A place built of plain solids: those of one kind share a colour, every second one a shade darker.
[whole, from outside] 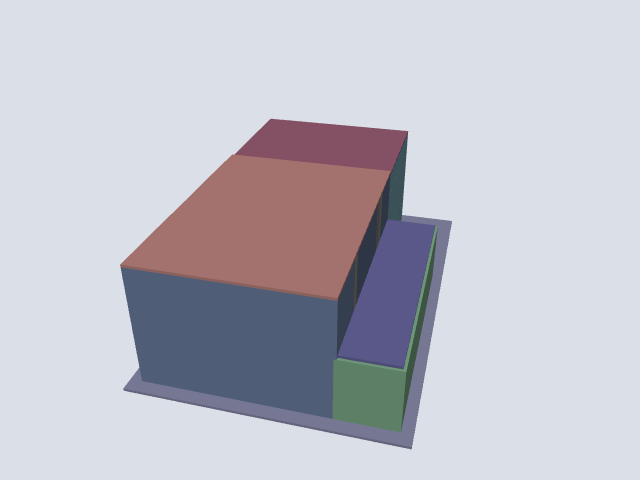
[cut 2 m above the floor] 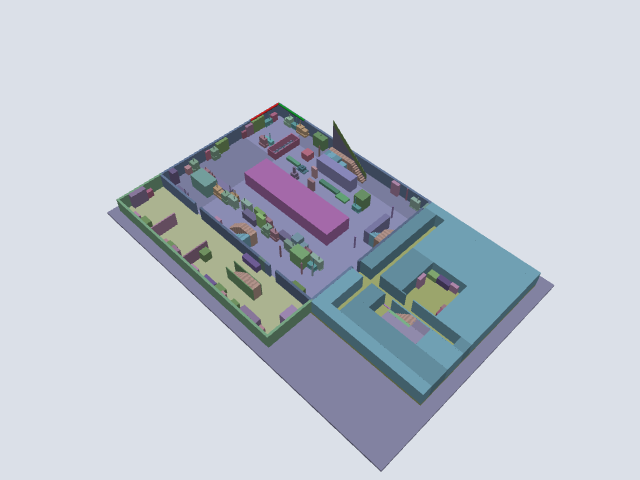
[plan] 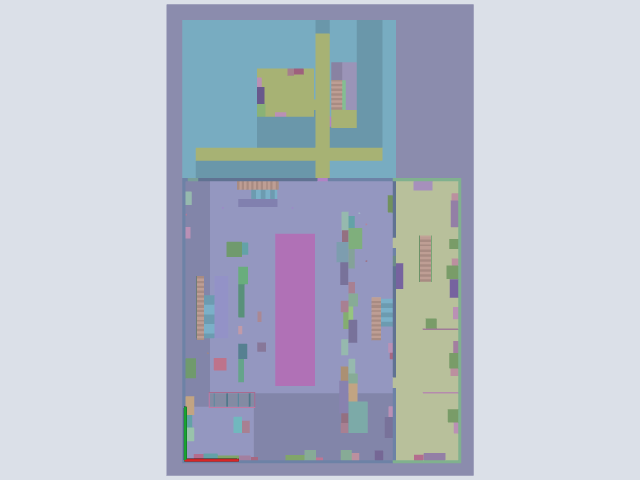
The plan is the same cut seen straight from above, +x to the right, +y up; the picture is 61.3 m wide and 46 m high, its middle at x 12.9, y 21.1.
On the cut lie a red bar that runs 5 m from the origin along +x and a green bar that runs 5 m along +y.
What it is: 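The inside of a sea-going cargo motor ship; the engine room, the machinery rooms along one side of it and the crew's accommodation across one end; there is no window anywhere; the ship lies still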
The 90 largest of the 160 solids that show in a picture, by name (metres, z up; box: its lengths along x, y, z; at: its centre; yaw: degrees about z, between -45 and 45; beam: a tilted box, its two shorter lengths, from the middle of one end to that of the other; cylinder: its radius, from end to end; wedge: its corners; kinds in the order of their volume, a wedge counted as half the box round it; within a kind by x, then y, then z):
{
 "wall_house_1": {"box": [1.3, 15.15, 2.47], "at": [0.35, 34.62, 1.23]},
 "wall_house_2": {"box": [5.87, 12.24, 2.47], "at": [3.93, 36.07, 1.23]},
 "wall_house_3": {"box": [11.46, 1.65, 2.47], "at": [6.73, 27.87, 1.23]},
 "wall_house_4": {"box": [5.45, 2.96, 2.47], "at": [9.59, 31.43, 1.23]},
 "wall_house_5": {"box": [5.45, 4.67, 2.47], "at": [9.59, 39.86, 1.23]},
 "wall_house_6": {"box": [0.14, 3.62, 2.47], "at": [12.39, 31.76, 1.23]},
 "wall_house_7": {"box": [0.14, 7.62, 2.47], "at": [12.39, 38.38, 1.23]},
 "wall_house_8": {"box": [1.38, 1.3, 2.47], "at": [13.15, 41.54, 1.23]},
 "wall_house_9": {"box": [0.14, 9.25, 2.47], "at": [13.91, 37.57, 1.23]},
 "wall_house_10": {"box": [2.44, 1.9, 2.47], "at": [15.2, 30.9, 1.23]},
 "wall_house_11": {"box": [2.44, 4.05, 2.47], "at": [15.2, 40.17, 1.23]},
 "wall_house_12": {"box": [5.04, 1.65, 2.47], "at": [16.36, 27.87, 1.23]},
 "wall_house_13": {"box": [2.47, 12.24, 2.47], "at": [17.65, 36.07, 1.23]},
 "wall_house_14": {"box": [1.3, 15.15, 2.47], "at": [19.53, 34.62, 1.23]},
 "wall_house_15": {"box": [1.3, 15.15, 2.47], "at": [19.53, 34.62, 4.0]},
 "wall_house_16": {"box": [1.3, 15.15, 2.47], "at": [19.53, 34.62, 6.77]},
 "wall_house_17": {"box": [1.3, 15.15, 2.47], "at": [19.53, 34.62, 9.54]},
 "wall_house_18": {"box": [1.3, 15.15, 2.47], "at": [19.53, 34.62, 12.31]},
 "floor_site_1": {"box": [29.44, 45.19, 0.3], "at": [12.92, 21.09, -0.45]},
 "wall_bay_1": {"box": [0.3, 26.74, 13.85], "at": [-0.15, 13.37, 6.92]},
 "wall_bay_2": {"box": [11.43, 0.3, 13.85], "at": [6.94, 26.89, 6.92]},
 "wall_bay_3": {"box": [20.48, 0.3, 13.85], "at": [9.94, -0.15, 6.92]},
 "wall_bay_4": {"box": [6.53, 0.3, 13.85], "at": [16.91, 26.89, 6.92]},
 "wall_bay_5": {"box": [0.3, 6.91, 13.85], "at": [20.03, 3.46, 6.92]},
 "wall_bay_6": {"box": [0.3, 10.67, 13.85], "at": [20.03, 13.25, 6.92]},
 "wall_bay_7": {"box": [0.3, 0.75, 13.85], "at": [20.03, 19.95, 6.92]},
 "wall_bay_8": {"box": [0.3, 5.41, 13.85], "at": [20.03, 24.03, 6.92]},
 "roof_bay_1": {"box": [20.48, 27.34, 0.3], "at": [9.94, 13.37, 13.99]},
 "floor_bay_1": {"box": [2.36, 21.61, 0.3], "at": [1.18, 15.93, -0.15]},
 "floor_bay_2": {"box": [6.56, 5.13, 0.3], "at": [3.28, 2.56, -0.15]},
 "floor_bay_3": {"box": [17.52, 20.32, 0.3], "at": [11.12, 16.58, -0.15]},
 "floor_bay_4": {"box": [13.32, 6.42, 0.3], "at": [13.22, 3.21, -0.15]},
 "engine_1": {"box": [3.8, 14.6, 2.63], "at": [10.52, 14.4, 1.32]},
 "floor_house_1": {"box": [20.48, 15.45, 0.3], "at": [9.94, 34.46, -0.15]},
 "roof_house_1": {"box": [20.48, 15.15, 0.3], "at": [9.94, 34.62, 13.7]},
 "wall_annex_1": {"box": [6.56, 0.3, 7.38], "at": [23.16, -0.15, 3.69]},
 "wall_annex_2": {"box": [6.56, 0.3, 7.38], "at": [23.16, 26.89, 3.69]},
 "wall_annex_3": {"box": [0.3, 26.74, 7.38], "at": [26.29, 13.37, 3.69]},
 "tankbank_1": {"box": [1.32, 5.96, 6.54], "at": [3.46, 14.66, 3.27]},
 "tankbank_2": {"box": [3.77, 0.78, 3.39], "at": [6.95, 24.65, 1.7]},
 "floor_annex_ground_1": {"box": [6.26, 26.74, 0.3], "at": [23.01, 13.37, -0.15]},
 "roof_annex_1": {"box": [6.26, 26.74, 0.3], "at": [23.01, 13.37, 7.53]},
 "settler_1": {"box": [1.86, 3.03, 4.38], "at": [16.55, 4.12, 2.19]},
 "wall_trunk_plug_1": {"box": [1.05, 1.86, 2.47], "at": [14.5, 37.22, 1.24]},
 "wall_trunk_plug_2": {"box": [0.34, 1.74, 2.47], "at": [15.2, 37.27, 1.24]},
 "wall_trunk_plug_3": {"box": [1.05, 4.59, 2.47], "at": [15.89, 35.85, 1.24]},
 "wall_trunk_spine_1": {"box": [0.34, 2.82, 13.55], "at": [15.2, 34.99, 6.77]},
 "tank_1": {"box": [1.02, 1.91, 1.75], "at": [0.51, 8.8, 0.88]},
 "tank_2": {"box": [1.48, 1.47, 1.9], "at": [4.68, 20.2, 0.95]},
 "tank_3": {"box": [1.34, 2.02, 1.96], "at": [16.29, 21.25, 0.98]},
 "rack_1": {"box": [1.81, 0.89, 2.17], "at": [22.77, 26.3, 1.08]},
 "rack_2": {"box": [2.09, 0.69, 2.22], "at": [23.88, 0.34, 1.11]},
 "rack_3": {"box": [0.71, 2.56, 2.23], "at": [25.79, 23.6, 1.11]},
 "wall_bay_lintel_1": {"box": [0.3, 1.0, 11.79], "at": [20.03, 7.41, 7.95]},
 "wall_bay_lintel_2": {"box": [0.3, 1.0, 8.1], "at": [20.03, 19.08, 9.79]},
 "wall_bay_lintel_3": {"box": [0.3, 1.0, 11.79], "at": [20.03, 20.83, 7.95]},
 "flat_1": {"box": [1.01, 0.46, 3.81], "at": [2.29, 11.91, 1.91]},
 "flat_2": {"box": [1.01, 0.92, 3.19], "at": [2.29, 12.59, 1.6]},
 "flat_3": {"box": [1.01, 0.92, 2.38], "at": [2.29, 13.51, 1.19]},
 "flat_4": {"box": [1.01, 0.92, 1.55], "at": [2.29, 14.43, 0.78]},
 "flat_5": {"box": [1.14, 0.44, 2.09], "at": [19.31, 15.26, 1.05]},
 "cooler_1": {"box": [0.87, 3.11, 1.09], "at": [15.19, 6.05, 0.55]},
 "cooler_2": {"box": [0.78, 2.18, 0.99], "at": [15.23, 17.88, 0.49]},
 "cooler_3": {"box": [0.85, 2.21, 1.07], "at": [16.04, 12.35, 0.54]},
 "cooler_4": {"box": [0.77, 2.01, 1.08], "at": [19.5, 3.14, 0.54]},
 "wall_stair_1": {"box": [0.1, 4.35, 6.14], "at": [22.43, 19.24, 3.02]},
 "wall_stair_2": {"box": [0.1, 4.35, 6.14], "at": [23.59, 19.24, 3.02]},
 "crate_1": {"box": [1.04, 0.96, 1.25], "at": [23.56, 13.1, 0.62]},
 "crate_2": {"box": [1.11, 1.31, 0.76], "at": [25.59, 18.01, 0.38]},
 "crate_3": {"box": [0.99, 1.27, 1.2], "at": [25.65, 4.24, 0.6]},
 "crate_4": {"box": [0.85, 1.48, 1.09], "at": [25.72, 9.53, 0.55]},
 "heater_1": {"box": [0.64, 1.44, 1.38], "at": [15.28, 10.81, 0.81]},
 "heater_2": {"box": [0.61, 1.67, 1.32], "at": [15.3, 22.91, 0.78]},
 "heater_3": {"box": [0.58, 1.77, 1.26], "at": [15.93, 19.3, 0.75]},
 "heater_4": {"box": [0.63, 1.32, 1.36], "at": [15.95, 9.02, 0.8]},
 "lockers_1": {"box": [2.04, 0.45, 1.95], "at": [4.12, 0.22, 0.97]},
 "lockers_2": {"box": [1.83, 0.49, 1.83], "at": [10.5, 0.24, 0.92]},
 "lockers_3": {"box": [0.48, 1.64, 1.94], "at": [19.64, 24.56, 0.97]},
 "bench_1": {"box": [0.71, 1.62, 0.92], "at": [7.22, 34.94, 0.46]},
 "bench_2": {"box": [0.7, 2.47, 0.94], "at": [20.53, 17.64, 0.47]},
 "bench_3": {"box": [0.81, 1.78, 0.91], "at": [25.74, 16.46, 0.46]},
 "wall_part_annex_ground_1": {"box": [3.4, 0.15, 3.39], "at": [24.44, 6.45, 1.7]},
 "wall_part_annex_ground_2": {"box": [3.4, 0.15, 3.39], "at": [24.44, 12.54, 1.7]},
 "starter_1": {"box": [0.49, 1.6, 2.05], "at": [15.38, 13.37, 1.02]},
 "starter_2": {"box": [0.46, 1.27, 2.09], "at": [15.85, 14.09, 1.04]},
 "evaporator_1": {"box": [1.09, 1.09, 1.53], "at": [15.05, 19.55, 1.36]},
 "airbottle_1": {"box": [0.81, 0.94, 2.35], "at": [18.56, 0.47, 1.18]},
 "drums_1": {"box": [1.2, 1.18, 0.88], "at": [3.33, 9.2, 0.58]},
 "floor_wall_bay_door_1": {"box": [0.3, 1.0, 3.69], "at": [20.03, 19.08, 1.85]},
 "cabinet_1": {"box": [0.49, 1.11, 1.91], "at": [0.24, 21.79, 0.95]}
}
